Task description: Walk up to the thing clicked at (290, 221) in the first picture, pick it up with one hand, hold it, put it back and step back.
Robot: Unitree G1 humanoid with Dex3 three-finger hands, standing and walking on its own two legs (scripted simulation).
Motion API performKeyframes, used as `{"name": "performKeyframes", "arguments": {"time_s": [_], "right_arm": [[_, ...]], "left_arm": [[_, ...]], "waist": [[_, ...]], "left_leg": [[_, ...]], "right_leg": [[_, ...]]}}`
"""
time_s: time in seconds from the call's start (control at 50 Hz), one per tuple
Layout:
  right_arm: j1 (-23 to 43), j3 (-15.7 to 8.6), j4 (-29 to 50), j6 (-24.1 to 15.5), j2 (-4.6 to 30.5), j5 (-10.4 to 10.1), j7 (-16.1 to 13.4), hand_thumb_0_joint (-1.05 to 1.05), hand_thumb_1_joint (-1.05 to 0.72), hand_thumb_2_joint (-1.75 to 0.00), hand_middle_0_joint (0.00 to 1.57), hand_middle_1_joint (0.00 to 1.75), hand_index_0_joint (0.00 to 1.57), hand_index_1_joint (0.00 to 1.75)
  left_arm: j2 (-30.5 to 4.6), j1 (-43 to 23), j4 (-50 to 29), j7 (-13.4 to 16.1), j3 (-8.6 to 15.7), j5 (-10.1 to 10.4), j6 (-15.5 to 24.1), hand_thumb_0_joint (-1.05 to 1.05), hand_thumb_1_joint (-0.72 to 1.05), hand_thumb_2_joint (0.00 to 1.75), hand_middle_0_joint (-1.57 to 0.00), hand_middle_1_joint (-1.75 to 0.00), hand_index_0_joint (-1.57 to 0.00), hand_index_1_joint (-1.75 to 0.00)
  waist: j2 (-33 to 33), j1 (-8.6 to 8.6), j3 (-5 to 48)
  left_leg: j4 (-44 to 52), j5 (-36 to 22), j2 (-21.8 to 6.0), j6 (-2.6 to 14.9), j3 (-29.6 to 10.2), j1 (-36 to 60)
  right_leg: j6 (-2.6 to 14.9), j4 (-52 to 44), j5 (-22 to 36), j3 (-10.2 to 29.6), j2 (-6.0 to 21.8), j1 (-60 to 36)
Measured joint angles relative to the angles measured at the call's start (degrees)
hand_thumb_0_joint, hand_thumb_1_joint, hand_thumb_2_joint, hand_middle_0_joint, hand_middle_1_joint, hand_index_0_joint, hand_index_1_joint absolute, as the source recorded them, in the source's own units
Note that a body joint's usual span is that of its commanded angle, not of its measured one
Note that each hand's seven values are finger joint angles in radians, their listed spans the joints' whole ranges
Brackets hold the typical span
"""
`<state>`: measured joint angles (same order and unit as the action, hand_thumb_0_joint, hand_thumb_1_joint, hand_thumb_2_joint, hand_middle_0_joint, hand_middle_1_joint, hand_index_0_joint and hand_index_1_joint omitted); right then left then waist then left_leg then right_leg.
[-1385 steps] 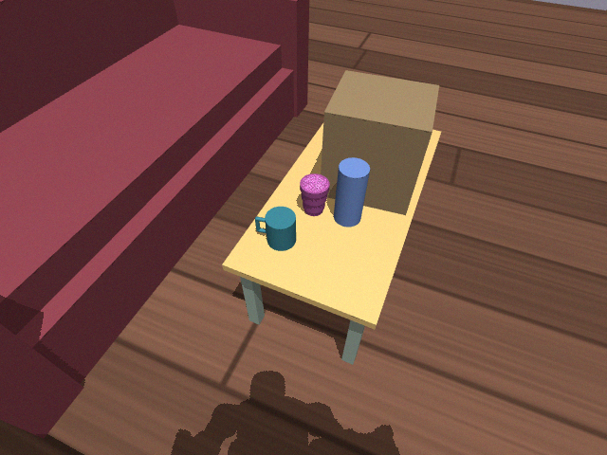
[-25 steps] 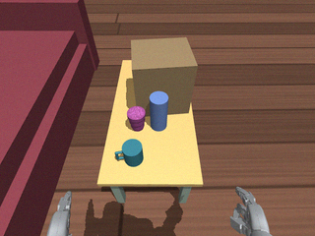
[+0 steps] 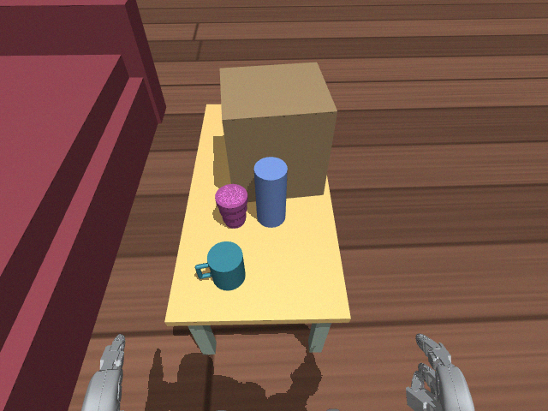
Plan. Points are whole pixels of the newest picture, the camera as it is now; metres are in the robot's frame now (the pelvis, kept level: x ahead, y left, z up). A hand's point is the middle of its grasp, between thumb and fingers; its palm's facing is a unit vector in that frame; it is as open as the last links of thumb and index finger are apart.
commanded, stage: home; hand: left
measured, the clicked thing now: (220, 267) +0.51 +0.14 -0.30
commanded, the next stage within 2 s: stand in 1.14 s
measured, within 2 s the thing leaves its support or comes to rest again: neither
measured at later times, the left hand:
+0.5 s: hand (143, 398) +0.17 +0.19 -0.05, palm faces +0.12 -0.95 -0.28, open 17.4 cm
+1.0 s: hand (144, 398) +0.17 +0.19 -0.05, palm faces +0.12 -0.95 -0.27, open 17.5 cm
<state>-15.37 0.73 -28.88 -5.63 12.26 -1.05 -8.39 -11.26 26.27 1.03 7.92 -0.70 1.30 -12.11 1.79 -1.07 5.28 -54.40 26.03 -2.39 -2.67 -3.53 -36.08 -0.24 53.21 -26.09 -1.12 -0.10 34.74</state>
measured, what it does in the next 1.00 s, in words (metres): stands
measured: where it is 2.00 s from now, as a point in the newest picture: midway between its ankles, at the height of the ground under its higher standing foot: outside the picture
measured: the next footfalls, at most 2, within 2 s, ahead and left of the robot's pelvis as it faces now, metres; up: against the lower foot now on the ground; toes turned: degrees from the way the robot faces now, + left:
none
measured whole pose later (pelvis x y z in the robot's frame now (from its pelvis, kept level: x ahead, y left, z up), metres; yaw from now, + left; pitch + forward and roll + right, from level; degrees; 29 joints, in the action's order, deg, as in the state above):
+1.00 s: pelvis +0.00 +0.01 +0.00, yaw +0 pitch +8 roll -2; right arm -15.8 1.1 -27.7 -6.9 12.1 -0.5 -9.6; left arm -11.7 27.5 -2.8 7.6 -0.3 1.2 -14.8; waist 1.7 -1.0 6.0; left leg -56.4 27.3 -2.3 -2.3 -3.8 -37.4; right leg -0.7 54.2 -26.9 -1.3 -0.1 35.5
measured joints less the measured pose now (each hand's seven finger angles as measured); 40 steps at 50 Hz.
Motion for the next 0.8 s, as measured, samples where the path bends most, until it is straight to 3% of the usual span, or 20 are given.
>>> {"name": "performKeyframes", "arguments": {"time_s": [0.8], "right_arm": [[-0.62, 0.35, 0.98, -1.12, -0.25, 0.54, -1.07, 0.01, -0.90, -0.90, 0.20, 0.30, 0.20, 0.30]], "left_arm": [[-0.48, 1.36, -3.47, -0.28, 0.42, -0.16, -2.43, -0.01, -0.54, 0.06, -0.05, -0.06, -0.06, -0.05]], "waist": [[-0.04, 0.02, 0.67]], "left_leg": [[-1.97, 1.25, 0.11, 0.47, -0.23, -1.37]], "right_leg": [[-0.49, 0.85, -0.75, -0.19, 0.07, 0.75]]}}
